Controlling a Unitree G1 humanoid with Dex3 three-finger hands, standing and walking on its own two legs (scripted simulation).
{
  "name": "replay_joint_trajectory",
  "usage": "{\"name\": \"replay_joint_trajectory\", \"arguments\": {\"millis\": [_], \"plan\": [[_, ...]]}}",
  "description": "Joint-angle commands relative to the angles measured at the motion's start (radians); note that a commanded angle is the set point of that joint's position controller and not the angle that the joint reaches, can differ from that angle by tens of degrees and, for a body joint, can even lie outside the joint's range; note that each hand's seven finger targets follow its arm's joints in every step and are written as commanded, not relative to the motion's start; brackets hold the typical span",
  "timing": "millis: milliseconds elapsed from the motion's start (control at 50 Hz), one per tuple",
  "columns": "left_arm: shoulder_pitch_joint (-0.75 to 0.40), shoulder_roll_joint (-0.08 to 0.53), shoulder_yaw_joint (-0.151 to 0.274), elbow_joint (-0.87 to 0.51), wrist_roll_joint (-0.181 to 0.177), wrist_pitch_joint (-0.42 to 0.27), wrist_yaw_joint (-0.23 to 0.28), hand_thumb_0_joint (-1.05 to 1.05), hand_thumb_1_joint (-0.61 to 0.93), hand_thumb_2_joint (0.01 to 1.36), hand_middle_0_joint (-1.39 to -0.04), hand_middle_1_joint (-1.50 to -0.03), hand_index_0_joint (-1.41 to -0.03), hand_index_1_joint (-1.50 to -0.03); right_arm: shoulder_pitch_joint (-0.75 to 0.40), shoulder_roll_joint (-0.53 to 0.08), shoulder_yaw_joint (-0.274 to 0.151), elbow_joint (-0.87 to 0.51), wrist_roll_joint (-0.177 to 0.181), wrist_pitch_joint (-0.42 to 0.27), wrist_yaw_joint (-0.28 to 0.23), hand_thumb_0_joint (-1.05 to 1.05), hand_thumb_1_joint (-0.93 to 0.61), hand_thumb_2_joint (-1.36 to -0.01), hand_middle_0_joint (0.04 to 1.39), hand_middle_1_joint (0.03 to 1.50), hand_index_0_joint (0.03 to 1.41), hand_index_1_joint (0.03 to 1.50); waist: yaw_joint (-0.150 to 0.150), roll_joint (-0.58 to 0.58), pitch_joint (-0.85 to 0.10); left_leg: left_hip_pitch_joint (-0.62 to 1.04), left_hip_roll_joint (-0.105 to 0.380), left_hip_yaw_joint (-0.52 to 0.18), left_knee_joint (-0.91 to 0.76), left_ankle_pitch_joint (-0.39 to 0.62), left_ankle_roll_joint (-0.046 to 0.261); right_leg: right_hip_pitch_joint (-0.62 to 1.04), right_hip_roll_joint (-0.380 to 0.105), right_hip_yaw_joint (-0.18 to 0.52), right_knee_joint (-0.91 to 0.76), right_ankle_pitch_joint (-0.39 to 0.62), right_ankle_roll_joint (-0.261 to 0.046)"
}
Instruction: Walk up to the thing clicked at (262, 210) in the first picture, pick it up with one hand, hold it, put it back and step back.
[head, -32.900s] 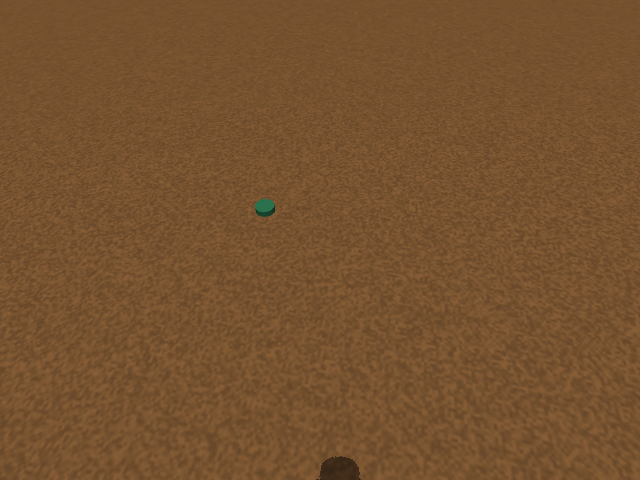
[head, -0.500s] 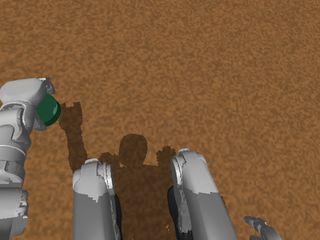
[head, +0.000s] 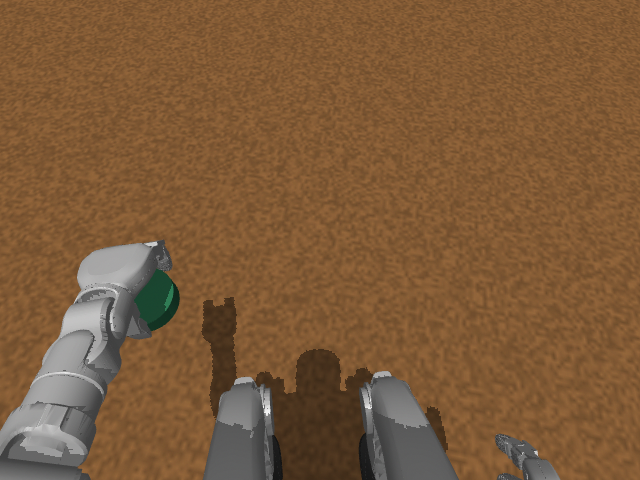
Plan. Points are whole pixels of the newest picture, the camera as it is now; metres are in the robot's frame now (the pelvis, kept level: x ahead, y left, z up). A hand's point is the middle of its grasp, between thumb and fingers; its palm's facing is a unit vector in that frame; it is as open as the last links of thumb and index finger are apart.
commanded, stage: lift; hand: left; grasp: from above
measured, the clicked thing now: (145, 299) +0.40 +0.25 -0.11
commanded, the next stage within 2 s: hold in 0.70 s
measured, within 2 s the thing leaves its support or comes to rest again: neither
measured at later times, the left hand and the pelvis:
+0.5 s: hand (110, 260) +0.38 +0.23 +0.05, palm faces -0.43 -0.08 -0.90, open 11.0 cm; pelvis +0.05 +0.00 +0.13, yaw +1 degrees
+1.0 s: hand (80, 231) +0.39 +0.24 +0.11, palm faces -0.44 -0.06 -0.89, open 11.1 cm; pelvis +0.08 +0.01 +0.17, yaw +1 degrees
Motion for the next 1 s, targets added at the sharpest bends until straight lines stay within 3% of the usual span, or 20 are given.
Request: {"name": "replay_joint_trajectory", "arguments": {"millis": [0, 60, 120, 140, 160, 220, 300, 340, 360, 420, 460, 760, 800, 900, 980], "plan": [[-0.258, 0.193, 0.074, -0.163, -0.009, -0.011, 0.043, 0.0, 0.459, 0.864, -0.747, -1.002, -0.796, -0.95, 0.06, -0.152, -0.06, -0.074, 0.006, -0.061, -0.027, 0.0, -0.903, -0.901, 0.2, 0.3, 0.2, 0.3, -0.025, 0.016, -0.352, 0.444, -0.036, -0.009, -0.36, -0.066, 0.023, 0.306, 0.034, 0.003, -0.357, 0.016, -0.039], [-0.24, 0.173, 0.063, -0.154, 0.003, -0.034, 0.055, 0.0, 0.422, 0.805, -0.712, -0.989, -0.767, -0.93, 0.06, -0.149, -0.064, -0.066, 0.009, -0.085, -0.036, 0.0, -0.904, -0.902, 0.2, 0.3, 0.2, 0.3, -0.012, 0.037, -0.326, 0.523, -0.039, -0.009, -0.433, -0.062, 0.017, 0.357, 0.031, 0.013, -0.415, 0.02, -0.042], [-0.26, 0.145, 0.04, -0.151, 0.023, -0.051, 0.089, 0.0, 0.409, 0.786, -0.697, -0.993, -0.757, -0.93, 0.07, -0.137, -0.068, -0.054, 0.01, -0.1, -0.04, 0.0, -0.906, -0.902, 0.2, 0.3, 0.2, 0.3, -0.021, 0.033, -0.323, 0.595, -0.05, 0.014, -0.472, 0.003, 0.014, 0.434, 0.031, 0.029, -0.497, 0.053, -0.043], [-0.261, 0.166, 0.066, -0.143, 0.025, -0.053, 0.104, 0.0, 0.403, 0.799, -0.691, -1.005, -0.749, -0.944, 0.075, -0.141, -0.072, -0.046, 0.009, -0.104, -0.041, 0.0, -0.906, -0.903, 0.2, 0.3, 0.2, 0.3, -0.008, 0.043, -0.333, 0.627, -0.048, 0.018, -0.49, 0.024, 0.013, 0.467, 0.029, 0.036, -0.517, 0.068, -0.042], [-0.25, 0.127, 0.036, -0.118, 0.031, -0.051, 0.114, 0.0, 0.411, 0.793, -0.699, -1.0, -0.758, -0.938, 0.081, -0.138, -0.071, -0.042, 0.009, -0.107, -0.039, 0.0, -0.906, -0.902, 0.2, 0.3, 0.2, 0.3, -0.015, 0.041, -0.321, 0.652, -0.049, 0.018, -0.509, 0.047, 0.009, 0.481, 0.03, 0.032, -0.531, 0.09, -0.042], [-0.218, 0.115, 0.038, -0.066, 0.044, -0.039, 0.151, 0.0, 0.465, 0.842, -0.734, -1.028, -0.793, -0.967, 0.08, -0.146, -0.078, -0.034, 0.011, -0.108, -0.036, 0.0, -0.9, -0.9, 0.2, 0.3, 0.2, 0.3, 0.002, 0.02, -0.276, 0.697, -0.049, 0.018, -0.571, 0.052, 0.007, 0.525, 0.031, 0.032, -0.587, 0.095, -0.041], [-0.273, 0.09, 0.005, -0.026, 0.053, -0.017, 0.172, 0.0, 0.528, 0.901, -0.784, -1.062, -0.841, -1.003, 0.086, -0.142, -0.082, -0.015, 0.006, -0.106, -0.035, 0.0, -0.902, -0.901, 0.2, 0.3, 0.2, 0.3, -0.012, 0.005, -0.254, 0.771, -0.052, 0.033, -0.624, 0.116, 0.005, 0.603, 0.035, 0.035, -0.652, 0.156, -0.036], [-0.245, 0.108, 0.021, -0.013, 0.049, -0.009, 0.172, 0.0, 0.539, 0.922, -0.792, -1.065, -0.848, -1.006, 0.096, -0.147, -0.086, -0.011, 0.006, -0.108, -0.035, 0.0, -0.9, -0.9, 0.2, 0.3, 0.2, 0.3, 0.006, -0.001, -0.268, 0.813, -0.054, 0.035, -0.651, 0.166, 0.005, 0.662, 0.032, 0.039, -0.677, 0.207, -0.033], [-0.247, 0.077, 0.0, -0.024, 0.041, -0.006, 0.167, 0.0, 0.527, 0.921, -0.778, -1.078, -0.836, -1.017, 0.103, -0.143, -0.086, -0.008, 0.004, -0.109, -0.034, 0.0, -0.901, -0.9, 0.2, 0.3, 0.2, 0.3, 0.001, 0.007, -0.28, 0.837, -0.051, 0.032, -0.663, 0.204, 0.005, 0.684, 0.031, 0.039, -0.685, 0.251, -0.032], [-0.221, 0.086, 0.018, -0.007, 0.032, 0.007, 0.17, 0.0, 0.518, 0.891, -0.775, -1.058, -0.834, -0.996, 0.106, -0.147, -0.089, -0.01, 0.005, -0.107, -0.033, 0.0, -0.9, -0.899, 0.2, 0.3, 0.2, 0.3, 0.014, -0.012, -0.274, 0.881, -0.051, 0.033, -0.701, 0.262, 0.007, 0.747, 0.029, 0.042, -0.721, 0.314, -0.027], [-0.201, 0.059, 0.003, 0.017, 0.027, 0.016, 0.172, 0.0, 0.543, 0.886, -0.801, -1.043, -0.859, -0.983, 0.103, -0.141, -0.087, -0.012, 0.005, -0.104, -0.03, 0.0, -0.901, -0.899, 0.2, 0.3, 0.2, 0.3, 0.014, -0.025, -0.254, 0.898, -0.051, 0.036, -0.723, 0.294, 0.008, 0.773, 0.028, 0.043, -0.741, 0.353, -0.025], [-0.192, 0.043, -0.005, -0.046, 0.036, 0.004, 0.155, 0.0, 0.549, 0.942, -0.813, -1.059, -0.869, -1.001, 0.102, -0.144, -0.098, -0.022, 0.007, -0.092, -0.024, 0.0, -0.897, -0.897, 0.2, 0.3, 0.2, 0.3, 0.024, -0.017, -0.204, 1.087, -0.05, 0.043, -0.889, 0.401, 0.003, 0.915, 0.025, 0.041, -0.882, 0.425, -0.031], [-0.18, 0.05, -0.003, -0.051, 0.037, 0.002, 0.152, 0.0, 0.513, 0.896, -0.778, -1.037, -0.84, -0.974, 0.098, -0.145, -0.099, -0.021, 0.007, -0.09, -0.023, 0.0, -0.896, -0.895, 0.2, 0.3, 0.2, 0.3, 0.028, -0.024, -0.199, 1.101, -0.051, 0.045, -0.902, 0.413, 0.003, 0.934, 0.025, 0.041, -0.895, 0.434, -0.03], [-0.171, 0.05, -0.015, -0.056, 0.049, -0.011, 0.125, 0.0, 0.506, 0.921, -0.778, -1.049, -0.836, -0.989, 0.079, -0.15, -0.1, -0.031, 0.012, -0.083, -0.022, 0.0, -0.898, -0.896, 0.2, 0.3, 0.2, 0.3, 0.039, -0.021, -0.168, 1.138, -0.053, 0.05, -0.942, 0.403, 0.0, 0.949, 0.025, 0.038, -0.929, 0.417, -0.032], [-0.168, 0.053, -0.012, -0.094, 0.036, -0.017, 0.109, 0.0, 0.507, 0.931, -0.784, -1.046, -0.84, -0.987, 0.064, -0.15, -0.1, -0.044, 0.013, -0.079, -0.019, 0.0, -0.898, -0.897, 0.2, 0.3, 0.2, 0.3, 0.044, -0.029, -0.175, 1.166, -0.057, 0.054, -0.957, 0.43, 0.0, 0.994, 0.023, 0.043, -0.95, 0.442, -0.03]]}}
